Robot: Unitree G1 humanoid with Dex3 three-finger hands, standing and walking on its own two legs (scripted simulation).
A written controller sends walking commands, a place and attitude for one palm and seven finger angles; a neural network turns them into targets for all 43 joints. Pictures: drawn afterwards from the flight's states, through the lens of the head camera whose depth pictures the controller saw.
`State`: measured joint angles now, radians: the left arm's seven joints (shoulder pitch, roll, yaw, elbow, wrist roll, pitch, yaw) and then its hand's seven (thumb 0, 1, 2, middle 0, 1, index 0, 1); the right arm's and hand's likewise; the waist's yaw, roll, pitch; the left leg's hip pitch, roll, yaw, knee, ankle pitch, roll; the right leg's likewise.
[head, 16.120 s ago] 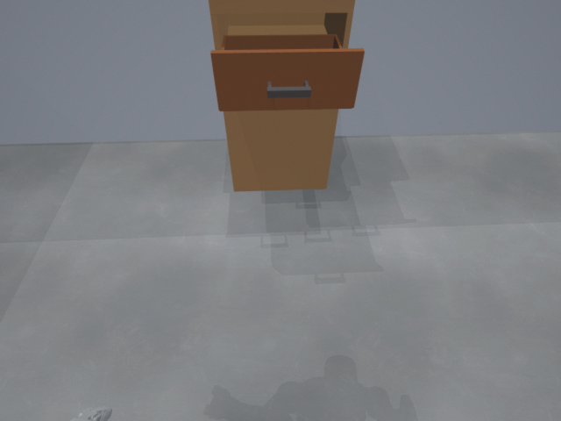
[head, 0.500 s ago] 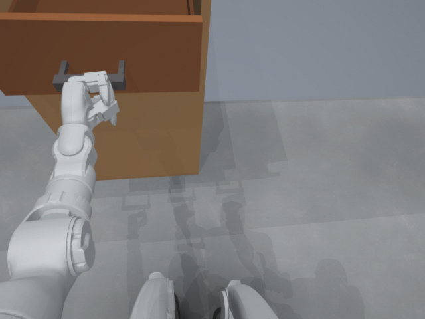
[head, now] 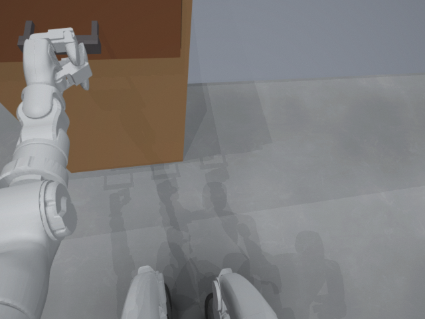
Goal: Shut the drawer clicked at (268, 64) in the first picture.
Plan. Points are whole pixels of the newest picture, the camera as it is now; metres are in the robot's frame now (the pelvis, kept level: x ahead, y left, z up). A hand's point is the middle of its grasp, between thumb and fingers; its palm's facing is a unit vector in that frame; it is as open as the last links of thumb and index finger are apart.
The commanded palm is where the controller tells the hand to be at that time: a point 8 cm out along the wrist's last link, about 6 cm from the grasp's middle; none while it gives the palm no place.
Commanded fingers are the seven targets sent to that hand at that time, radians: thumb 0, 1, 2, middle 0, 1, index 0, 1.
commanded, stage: push the drawer shut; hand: left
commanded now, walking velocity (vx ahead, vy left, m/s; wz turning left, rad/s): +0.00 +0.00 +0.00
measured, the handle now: (62, 36) +0.62 +0.21 +0.07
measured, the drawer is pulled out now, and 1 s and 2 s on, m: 0.02 0.00 0.00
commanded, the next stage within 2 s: pull the fist back off the drawer in 0.64 s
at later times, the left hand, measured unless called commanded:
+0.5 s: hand (77, 51) +0.58 +0.18 +0.08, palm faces +0.07 -1.00 -0.04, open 3.1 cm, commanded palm +0.61 +0.18 +0.08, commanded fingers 0.00 0.90 0.90 -1.40 -1.60 -1.40 -1.60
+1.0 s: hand (75, 49) +0.58 +0.18 +0.08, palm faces +0.05 -1.00 -0.05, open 3.3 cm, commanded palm +0.59 +0.18 +0.08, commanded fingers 0.00 0.90 0.90 -1.40 -1.60 -1.40 -1.60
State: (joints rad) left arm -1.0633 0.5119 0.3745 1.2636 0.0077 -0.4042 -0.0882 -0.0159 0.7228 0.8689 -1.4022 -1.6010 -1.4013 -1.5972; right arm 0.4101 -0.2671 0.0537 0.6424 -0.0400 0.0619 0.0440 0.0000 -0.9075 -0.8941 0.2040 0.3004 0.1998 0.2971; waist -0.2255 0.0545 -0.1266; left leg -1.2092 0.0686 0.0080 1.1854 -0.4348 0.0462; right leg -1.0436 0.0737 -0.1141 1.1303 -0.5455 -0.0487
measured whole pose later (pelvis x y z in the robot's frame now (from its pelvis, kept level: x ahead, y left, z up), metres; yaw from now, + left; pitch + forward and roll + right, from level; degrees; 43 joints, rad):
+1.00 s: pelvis -0.03 +0.02 -0.02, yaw -1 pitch +30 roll -9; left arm -1.37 0.70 0.32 1.39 0.09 -0.28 -0.07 0.02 0.55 0.87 -1.40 -1.60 -1.40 -1.60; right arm 0.45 -0.27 0.11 0.66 -0.07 -0.03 0.02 0.00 -0.91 -0.89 0.21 0.30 0.20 0.30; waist -0.32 0.06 -0.10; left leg -1.41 0.07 -0.02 1.26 -0.39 0.07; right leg -1.22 0.07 -0.15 1.19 -0.50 -0.03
